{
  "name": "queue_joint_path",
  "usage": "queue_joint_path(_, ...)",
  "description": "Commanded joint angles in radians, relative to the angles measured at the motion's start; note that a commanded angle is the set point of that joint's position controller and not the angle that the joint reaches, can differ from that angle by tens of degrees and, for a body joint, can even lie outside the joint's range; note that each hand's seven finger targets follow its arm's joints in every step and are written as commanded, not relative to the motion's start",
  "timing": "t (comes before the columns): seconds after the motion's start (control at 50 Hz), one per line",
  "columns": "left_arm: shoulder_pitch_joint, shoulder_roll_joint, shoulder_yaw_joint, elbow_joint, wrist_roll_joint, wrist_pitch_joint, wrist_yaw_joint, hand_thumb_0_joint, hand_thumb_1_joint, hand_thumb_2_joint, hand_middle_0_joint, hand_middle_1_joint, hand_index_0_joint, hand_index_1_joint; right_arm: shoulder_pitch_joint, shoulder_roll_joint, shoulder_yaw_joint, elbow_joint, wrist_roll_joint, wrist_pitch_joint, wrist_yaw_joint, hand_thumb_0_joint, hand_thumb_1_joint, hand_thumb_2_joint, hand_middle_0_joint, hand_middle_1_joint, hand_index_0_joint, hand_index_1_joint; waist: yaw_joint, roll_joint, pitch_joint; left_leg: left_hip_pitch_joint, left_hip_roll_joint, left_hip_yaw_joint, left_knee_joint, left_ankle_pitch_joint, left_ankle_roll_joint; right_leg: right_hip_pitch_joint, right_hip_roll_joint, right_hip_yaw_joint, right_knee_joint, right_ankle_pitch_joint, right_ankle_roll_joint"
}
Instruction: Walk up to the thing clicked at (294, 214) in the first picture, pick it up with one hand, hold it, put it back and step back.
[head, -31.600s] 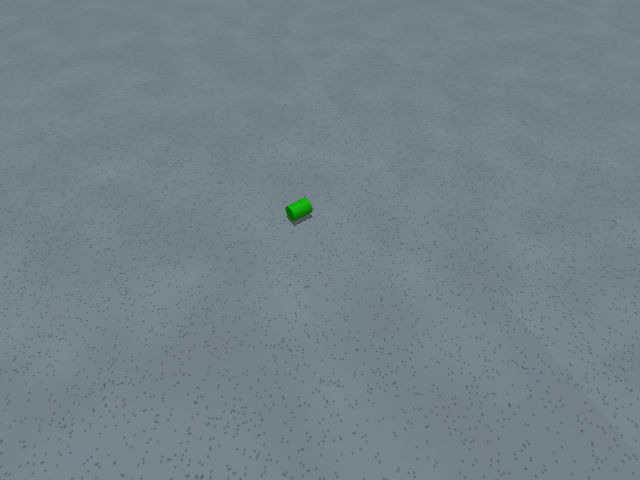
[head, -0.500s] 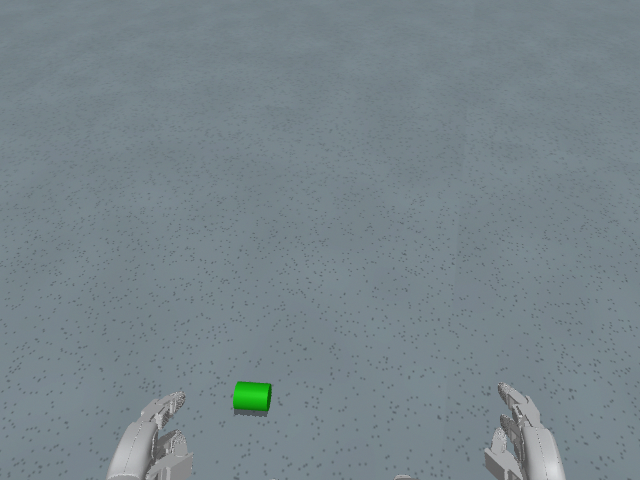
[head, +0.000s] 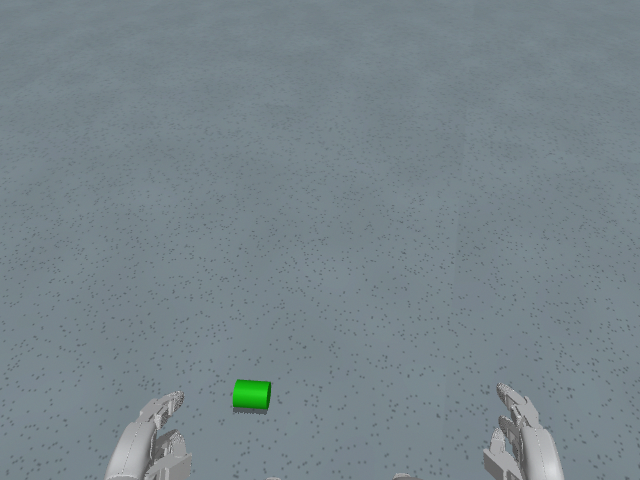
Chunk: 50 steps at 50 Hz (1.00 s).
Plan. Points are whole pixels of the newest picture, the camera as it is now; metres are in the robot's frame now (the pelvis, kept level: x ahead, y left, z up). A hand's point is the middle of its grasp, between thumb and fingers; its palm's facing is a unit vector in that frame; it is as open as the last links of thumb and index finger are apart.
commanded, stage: home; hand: left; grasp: from above
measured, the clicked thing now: (252, 394) +0.45 +0.22 -0.68
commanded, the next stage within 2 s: stand in 0.20 s
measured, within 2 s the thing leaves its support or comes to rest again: neither
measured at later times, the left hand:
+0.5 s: hand out of the picture +0.13 +0.22 -0.09, palm faces +0.02 -0.94 -0.33, open 7.4 cm
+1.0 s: hand out of the picture +0.03 +0.24 -0.10, palm faces +0.05 -0.95 -0.32, open 7.4 cm
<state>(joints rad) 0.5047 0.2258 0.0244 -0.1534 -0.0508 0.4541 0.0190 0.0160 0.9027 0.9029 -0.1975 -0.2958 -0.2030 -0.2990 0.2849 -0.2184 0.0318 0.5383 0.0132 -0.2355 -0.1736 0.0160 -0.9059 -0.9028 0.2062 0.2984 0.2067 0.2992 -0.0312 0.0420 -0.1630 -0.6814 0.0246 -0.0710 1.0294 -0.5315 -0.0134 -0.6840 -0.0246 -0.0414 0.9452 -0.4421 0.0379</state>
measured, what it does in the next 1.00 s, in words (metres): rises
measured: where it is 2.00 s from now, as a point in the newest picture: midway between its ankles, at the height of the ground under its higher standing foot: outside the picture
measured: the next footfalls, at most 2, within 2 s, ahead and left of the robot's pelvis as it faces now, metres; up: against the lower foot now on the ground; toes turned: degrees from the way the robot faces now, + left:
none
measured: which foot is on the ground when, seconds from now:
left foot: down 0.00-1.00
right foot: down 0.00-1.00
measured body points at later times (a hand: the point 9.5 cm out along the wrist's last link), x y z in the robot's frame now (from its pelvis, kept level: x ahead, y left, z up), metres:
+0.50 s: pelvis -0.01 +0.00 +0.02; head +0.01 +0.01 +0.47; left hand +0.13 +0.27 -0.07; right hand +0.12 -0.27 -0.09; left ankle -0.01 +0.12 -0.68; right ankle +0.02 -0.15 -0.68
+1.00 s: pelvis -0.01 +0.01 +0.06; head -0.01 +0.01 +0.51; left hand +0.03 +0.29 -0.08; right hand +0.07 -0.26 -0.08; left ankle -0.01 +0.12 -0.68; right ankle +0.02 -0.15 -0.68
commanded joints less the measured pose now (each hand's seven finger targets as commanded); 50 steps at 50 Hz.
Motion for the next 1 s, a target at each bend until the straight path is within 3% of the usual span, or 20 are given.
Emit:
queue_joint_path(0.0, -0.022, 0.105, 0.066, -0.182, 0.006, -0.050, 0.012, 0.000, 0.900, 0.899, -0.199, -0.298, -0.199, -0.298, -0.064, -0.122, -0.058, -0.165, -0.005, -0.053, -0.016, 0.000, -0.901, -0.900, 0.200, 0.300, 0.200, 0.299, -0.008, -0.009, -0.085, 0.041, -0.024, 0.022, -0.171, 0.246, 0.019, 0.114, 0.033, -0.032, -0.141, 0.174, -0.032)
queue_joint_path(0.12, -0.027, 0.110, 0.061, -0.198, 0.005, -0.044, 0.008, 0.000, 0.900, 0.899, -0.199, -0.298, -0.199, -0.298, -0.063, -0.127, -0.058, -0.158, -0.005, -0.055, -0.016, 0.000, -0.900, -0.900, 0.200, 0.300, 0.200, 0.300, -0.006, 0.026, -0.084, 0.065, -0.017, 0.013, -0.182, 0.286, 0.011, 0.104, 0.035, -0.037, -0.124, 0.196, -0.036)
queue_joint_path(0.2, -0.029, 0.100, 0.056, -0.171, 0.004, -0.039, 0.007, 0.000, 0.900, 0.899, -0.199, -0.298, -0.199, -0.298, -0.068, -0.126, -0.056, -0.162, -0.004, -0.055, -0.012, 0.000, -0.900, -0.900, 0.200, 0.300, 0.200, 0.300, -0.005, 0.017, -0.044, 0.033, -0.015, 0.003, -0.203, 0.198, 0.014, 0.082, 0.036, -0.040, -0.135, 0.128, -0.033)
queue_joint_path(0.26, -0.003, 0.103, 0.063, -0.152, 0.001, -0.035, 0.006, 0.000, 0.900, 0.899, -0.199, -0.298, -0.199, -0.298, -0.064, -0.126, -0.057, -0.165, -0.003, -0.054, -0.013, 0.000, -0.900, -0.900, 0.200, 0.300, 0.200, 0.300, -0.007, -0.001, -0.062, 0.040, -0.019, 0.012, -0.192, 0.206, 0.018, 0.092, 0.036, -0.037, -0.140, 0.133, -0.032)
queue_joint_path(0.28, -0.295, 0.194, 0.066, 0.199, 0.123, -0.258, 0.046, 0.000, 0.900, 0.899, -0.199, -0.298, -0.199, -0.298, -0.132, -0.251, -0.100, 0.082, -0.138, 0.057, 0.046, 0.000, -0.901, -0.900, 0.200, 0.300, 0.200, 0.300, 0.072, -0.087, 0.144, 0.067, 0.004, -0.013, -0.241, 0.419, 0.057, 0.285, -0.042, 0.049, -0.187, 0.175, -0.083)
queue_joint_path(0.3, -0.224, 0.204, 0.081, 0.343, 0.128, -0.325, 0.041, 0.000, 0.899, 0.900, -0.200, -0.300, -0.200, -0.300, -0.105, -0.251, -0.112, 0.092, -0.136, 0.095, 0.074, 0.000, -0.900, -0.900, 0.200, 0.300, 0.200, 0.300, 0.052, -0.097, 0.052, 0.146, 0.002, 0.013, -0.259, 0.425, 0.068, 0.310, -0.053, 0.102, -0.192, 0.169, -0.112)
queue_joint_path(0.34, -0.237, 0.214, 0.072, 0.414, 0.129, -0.375, 0.032, 0.000, 0.899, 0.900, -0.200, -0.300, -0.200, -0.300, -0.090, -0.255, -0.110, 0.080, -0.142, 0.125, 0.102, 0.000, -0.900, -0.900, 0.200, 0.300, 0.200, 0.300, 0.032, -0.041, 0.053, 0.194, 0.003, -0.020, -0.289, 0.398, 0.074, 0.272, -0.041, 0.094, -0.191, 0.175, -0.110)
queue_joint_path(0.38, -0.257, 0.211, 0.064, 0.497, 0.116, -0.401, 0.025, 0.000, 0.899, 0.900, -0.200, -0.300, -0.200, -0.300, -0.111, -0.218, -0.107, 0.116, -0.086, 0.132, 0.135, 0.000, -0.900, -0.900, 0.200, 0.300, 0.200, 0.300, 0.060, 0.009, 0.035, 0.253, 0.005, -0.039, -0.345, 0.361, 0.080, 0.325, -0.052, 0.076, -0.188, 0.184, -0.090)
queue_joint_path(0.42, -0.269, 0.209, 0.069, 0.582, 0.108, -0.410, 0.021, 0.000, 0.899, 0.900, -0.200, -0.300, -0.200, -0.300, -0.139, -0.222, -0.112, 0.136, -0.066, 0.146, 0.147, 0.000, -0.900, -0.900, 0.200, 0.300, 0.200, 0.300, 0.071, -0.043, 0.043, 0.264, 0.000, -0.026, -0.355, 0.336, 0.069, 0.330, -0.053, 0.084, -0.233, 0.172, -0.087)
queue_joint_path(0.48, -0.316, 0.228, 0.071, 0.693, 0.107, -0.433, 0.022, 0.000, 0.899, 0.900, -0.200, -0.300, -0.200, -0.300, -0.127, -0.208, -0.119, 0.187, -0.065, 0.169, 0.155, 0.000, -0.900, -0.900, 0.200, 0.300, 0.200, 0.300, 0.052, -0.115, 0.077, 0.279, -0.021, 0.003, -0.356, 0.249, 0.067, 0.352, -0.098, 0.141, -0.345, 0.115, -0.085)
queue_joint_path(0.56, -0.321, 0.224, 0.071, 0.805, 0.101, -0.458, 0.026, 0.000, 0.899, 0.900, -0.200, -0.300, -0.200, -0.300, -0.108, -0.218, -0.129, 0.246, -0.066, 0.180, 0.155, 0.000, -0.900, -0.900, 0.200, 0.300, 0.200, 0.300, 0.046, -0.063, 0.068, 0.376, 0.001, -0.023, -0.401, 0.369, 0.069, 0.382, -0.088, 0.103, -0.344, 0.263, -0.070)
queue_joint_path(0.62, -0.317, 0.212, 0.068, 0.886, 0.092, -0.459, 0.027, 0.000, 0.899, 0.900, -0.200, -0.300, -0.200, -0.300, -0.115, -0.228, -0.128, 0.283, -0.066, 0.188, 0.149, 0.000, -0.900, -0.900, 0.200, 0.300, 0.200, 0.300, 0.055, -0.012, 0.124, 0.351, 0.030, -0.072, -0.490, 0.351, 0.073, 0.423, -0.065, 0.067, -0.359, 0.248, -0.060)
queue_joint_path(0.74, -0.302, 0.215, 0.060, 1.021, 0.085, -0.459, 0.026, 0.000, 0.899, 0.900, -0.200, -0.300, -0.200, -0.300, -0.121, -0.247, -0.122, 0.354, -0.056, 0.202, 0.138, 0.000, -0.900, -0.900, 0.200, 0.300, 0.200, 0.300, 0.058, 0.009, 0.177, 0.381, 0.049, -0.093, -0.604, 0.334, 0.062, 0.499, -0.069, 0.064, -0.449, 0.254, -0.054)
queue_joint_path(0.82, -0.307, 0.228, 0.056, 1.087, 0.083, -0.465, 0.027, 0.000, 0.899, 0.900, -0.200, -0.300, -0.200, -0.300, -0.102, -0.245, -0.118, 0.401, -0.047, 0.205, 0.134, 0.000, -0.900, -0.900, 0.200, 0.300, 0.200, 0.300, 0.047, -0.029, 0.161, 0.463, 0.046, -0.069, -0.606, 0.447, 0.048, 0.536, -0.088, 0.070, -0.499, 0.339, -0.054)
queue_joint_path(0.98, -0.329, 0.228, 0.044, 1.169, 0.084, -0.463, 0.024, 0.000, 0.899, 0.900, -0.200, -0.300, -0.200, -0.300, -0.125, -0.252, -0.114, 0.456, -0.042, 0.213, 0.136, 0.000, -0.900, -0.900, 0.200, 0.300, 0.200, 0.300, 0.045, -0.023, 0.211, 0.476, 0.052, -0.072, -0.700, 0.368, 0.037, 0.562, -0.084, 0.062, -0.573, 0.259, -0.041)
